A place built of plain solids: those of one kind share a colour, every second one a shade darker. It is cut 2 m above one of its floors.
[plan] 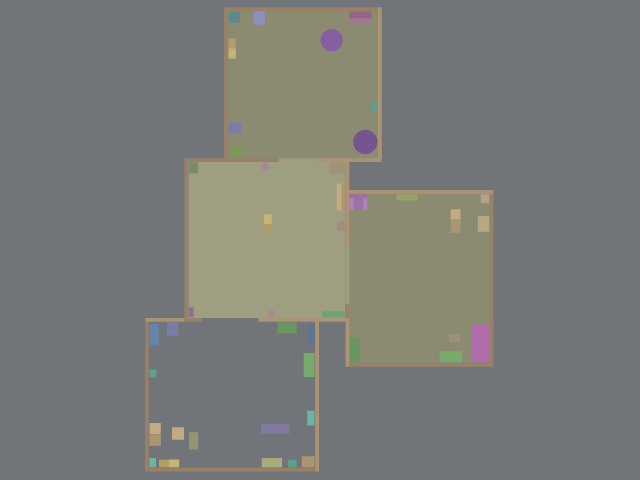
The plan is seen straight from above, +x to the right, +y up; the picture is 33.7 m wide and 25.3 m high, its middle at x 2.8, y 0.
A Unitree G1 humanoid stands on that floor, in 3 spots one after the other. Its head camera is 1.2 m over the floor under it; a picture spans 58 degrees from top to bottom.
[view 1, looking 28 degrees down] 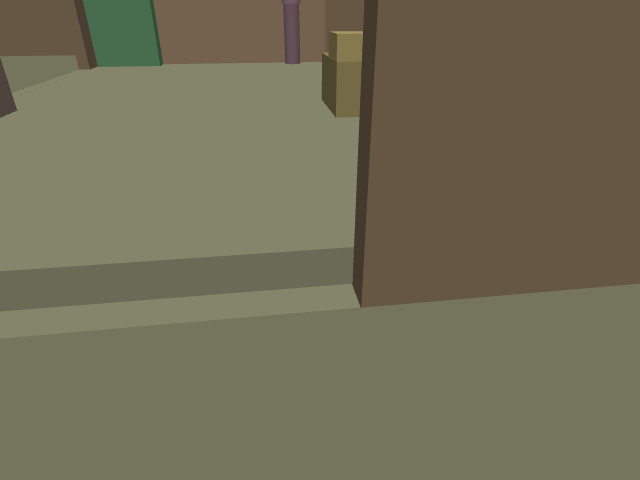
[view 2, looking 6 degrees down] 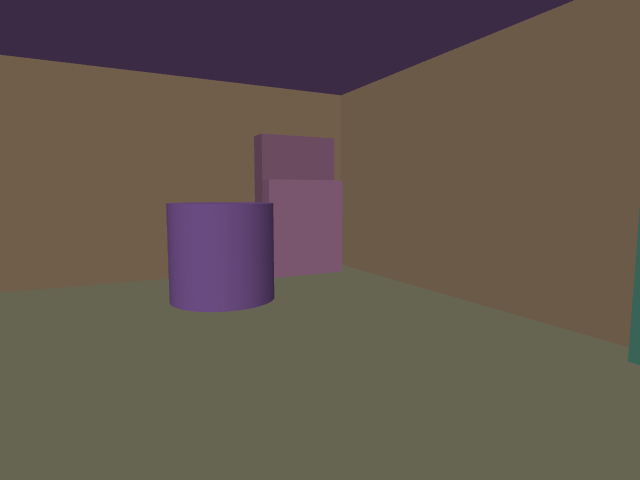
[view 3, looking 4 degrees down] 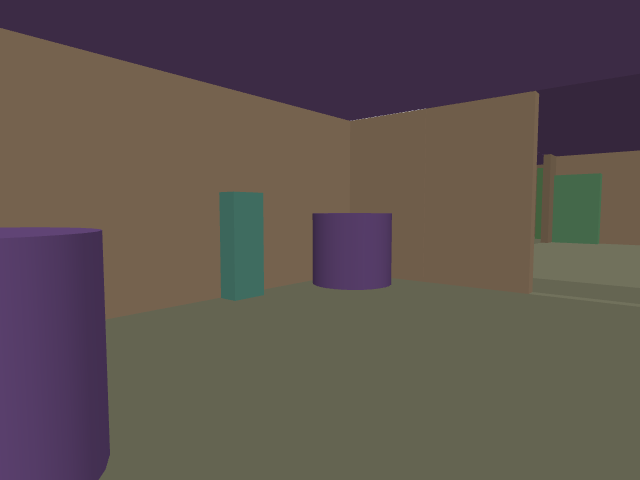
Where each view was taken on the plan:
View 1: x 1.05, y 5.87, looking -98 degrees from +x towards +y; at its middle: floor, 2.12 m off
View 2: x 2.18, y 5.63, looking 63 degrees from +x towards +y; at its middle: kitchen_run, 6.53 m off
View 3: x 1.05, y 10.91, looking -50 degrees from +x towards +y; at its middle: plant_big_round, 6.69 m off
